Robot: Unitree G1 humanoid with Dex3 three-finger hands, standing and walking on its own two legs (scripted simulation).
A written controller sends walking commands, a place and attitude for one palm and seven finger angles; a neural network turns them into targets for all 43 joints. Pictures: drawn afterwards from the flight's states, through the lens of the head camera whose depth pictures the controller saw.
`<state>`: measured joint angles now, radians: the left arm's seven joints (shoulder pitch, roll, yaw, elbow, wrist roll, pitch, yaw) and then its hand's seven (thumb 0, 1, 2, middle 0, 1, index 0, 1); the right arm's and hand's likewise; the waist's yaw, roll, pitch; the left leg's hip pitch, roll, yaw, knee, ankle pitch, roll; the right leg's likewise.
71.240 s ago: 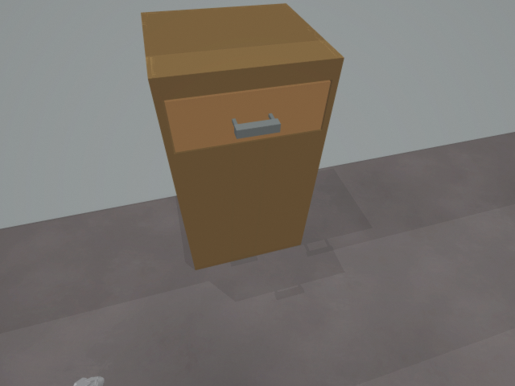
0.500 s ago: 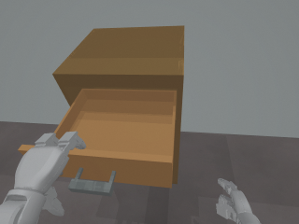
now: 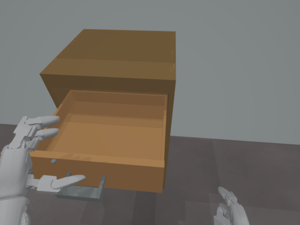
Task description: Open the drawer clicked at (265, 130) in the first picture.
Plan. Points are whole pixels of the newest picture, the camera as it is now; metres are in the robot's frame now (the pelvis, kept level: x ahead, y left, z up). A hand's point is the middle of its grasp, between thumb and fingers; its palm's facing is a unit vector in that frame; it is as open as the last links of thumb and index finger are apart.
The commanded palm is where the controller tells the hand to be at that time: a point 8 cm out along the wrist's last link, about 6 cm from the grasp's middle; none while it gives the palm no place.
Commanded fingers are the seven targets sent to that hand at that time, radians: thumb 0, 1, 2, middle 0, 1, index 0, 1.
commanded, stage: draw the hand back to the body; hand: left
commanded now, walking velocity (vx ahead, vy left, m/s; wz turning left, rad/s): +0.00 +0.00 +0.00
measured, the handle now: (82, 185) +0.22 +0.22 -0.02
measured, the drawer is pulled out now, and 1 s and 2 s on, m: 0.30 0.30 0.30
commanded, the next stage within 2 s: step back with the hand held close in 0.66 s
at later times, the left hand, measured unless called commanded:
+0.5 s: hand (46, 169) +0.18 +0.23 +0.15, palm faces +0.40 -0.82 -0.40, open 8.3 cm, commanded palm +0.13 +0.27 +0.18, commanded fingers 0.00 0.90 0.90 -0.20 -0.30 -0.20 -0.30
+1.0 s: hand (44, 168) +0.18 +0.23 +0.15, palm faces +0.31 -0.83 -0.46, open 7.4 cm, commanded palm +0.11 +0.28 +0.18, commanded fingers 0.00 0.90 0.90 -0.20 -0.30 -0.20 -0.30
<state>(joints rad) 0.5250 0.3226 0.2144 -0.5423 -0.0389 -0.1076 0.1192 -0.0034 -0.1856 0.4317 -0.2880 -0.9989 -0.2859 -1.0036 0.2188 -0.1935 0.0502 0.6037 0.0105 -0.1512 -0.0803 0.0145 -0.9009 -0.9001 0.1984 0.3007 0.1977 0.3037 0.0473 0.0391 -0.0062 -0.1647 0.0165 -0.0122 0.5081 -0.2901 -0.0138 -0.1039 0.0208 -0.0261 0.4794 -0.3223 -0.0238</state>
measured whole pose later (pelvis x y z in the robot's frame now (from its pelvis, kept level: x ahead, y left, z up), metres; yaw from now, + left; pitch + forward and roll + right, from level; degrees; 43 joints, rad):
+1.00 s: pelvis -0.02 +0.00 +0.00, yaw +0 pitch +1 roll -1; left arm 0.60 0.35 0.33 -0.52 -0.05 -0.16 0.10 0.02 0.89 0.90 -0.20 -0.30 -0.21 -0.30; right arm 0.17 -0.24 -0.01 0.57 0.02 -0.05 -0.06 0.01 -0.90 -0.90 0.20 0.30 0.20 0.30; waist 0.01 0.04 0.02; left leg -0.27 0.02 -0.01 0.50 -0.25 -0.01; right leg -0.21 0.03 -0.03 0.47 -0.27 -0.02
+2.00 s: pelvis -0.18 -0.02 +0.00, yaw -3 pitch +3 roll +2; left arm 0.71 0.43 0.39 -0.63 -0.05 -0.27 0.09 0.02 0.89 0.90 -0.21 -0.30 -0.21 -0.30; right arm 0.18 -0.19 0.02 0.64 0.03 -0.07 -0.06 0.02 -0.90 -0.90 0.20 0.30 0.20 0.30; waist -0.02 -0.05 0.00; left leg -0.53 -0.03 0.03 0.91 -0.47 -0.02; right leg -0.22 0.00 -0.04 0.50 -0.33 -0.05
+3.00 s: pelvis -0.34 -0.09 +0.00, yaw +2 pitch +0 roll +2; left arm 0.59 0.30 0.32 -0.43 -0.03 -0.20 0.13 0.02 0.90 0.90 -0.20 -0.30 -0.20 -0.30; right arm 0.21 -0.20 0.00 0.67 0.01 -0.05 -0.04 0.02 -0.90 -0.90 0.20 0.30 0.20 0.30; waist 0.01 0.02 -0.02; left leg -0.45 0.00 0.02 0.99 -0.32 0.02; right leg -0.30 0.03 -0.11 0.51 -0.22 -0.10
